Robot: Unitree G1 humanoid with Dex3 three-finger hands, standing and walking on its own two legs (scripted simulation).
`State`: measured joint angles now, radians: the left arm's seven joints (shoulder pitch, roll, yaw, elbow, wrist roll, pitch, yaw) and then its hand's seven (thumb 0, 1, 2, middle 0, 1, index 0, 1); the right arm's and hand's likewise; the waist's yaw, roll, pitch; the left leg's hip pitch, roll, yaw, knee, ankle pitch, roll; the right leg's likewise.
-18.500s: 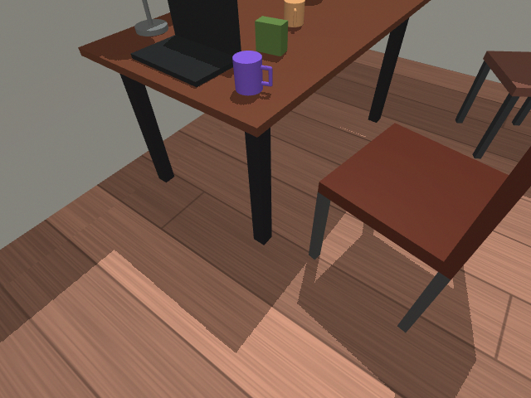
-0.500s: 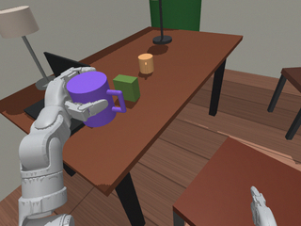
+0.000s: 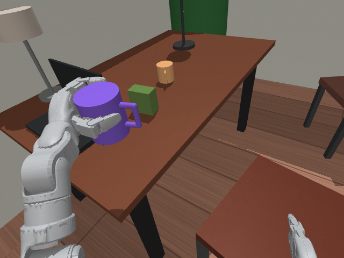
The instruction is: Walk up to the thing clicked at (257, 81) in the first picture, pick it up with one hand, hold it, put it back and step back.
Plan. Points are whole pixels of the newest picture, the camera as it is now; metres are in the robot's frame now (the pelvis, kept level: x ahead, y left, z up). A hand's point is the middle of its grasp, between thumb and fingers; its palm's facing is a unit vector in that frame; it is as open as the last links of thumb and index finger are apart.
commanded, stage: hold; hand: left
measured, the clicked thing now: (111, 114) +0.35 +0.14 +0.24
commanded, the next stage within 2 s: crouch in 0.30 s
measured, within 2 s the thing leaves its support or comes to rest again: neither
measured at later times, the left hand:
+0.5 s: hand (97, 110) +0.35 +0.17 +0.25, palm faces +0.15 -0.99 +0.01, open 11.6 cm
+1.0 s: hand (103, 122) +0.41 +0.19 +0.17, palm faces +0.18 -0.98 +0.02, open 11.7 cm
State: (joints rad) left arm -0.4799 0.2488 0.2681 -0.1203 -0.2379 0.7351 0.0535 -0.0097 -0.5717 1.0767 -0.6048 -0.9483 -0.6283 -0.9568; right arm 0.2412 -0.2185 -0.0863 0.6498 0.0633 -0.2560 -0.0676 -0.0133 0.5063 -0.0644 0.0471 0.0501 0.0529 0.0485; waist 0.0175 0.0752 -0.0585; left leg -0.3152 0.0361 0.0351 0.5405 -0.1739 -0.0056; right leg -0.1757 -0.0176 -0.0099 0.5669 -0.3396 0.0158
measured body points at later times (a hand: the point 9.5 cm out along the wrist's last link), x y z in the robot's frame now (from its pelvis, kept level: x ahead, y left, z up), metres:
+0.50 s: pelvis +0.00 +0.00 +0.00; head -0.04 -0.03 +0.45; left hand +0.33 +0.22 +0.25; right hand +0.16 -0.25 -0.07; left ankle +0.07 +0.12 -0.73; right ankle -0.02 -0.13 -0.73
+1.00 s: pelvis +0.00 +0.01 +0.00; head -0.01 +0.00 +0.45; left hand +0.40 +0.25 +0.17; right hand +0.15 -0.26 -0.07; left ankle +0.07 +0.12 -0.73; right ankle -0.02 -0.13 -0.73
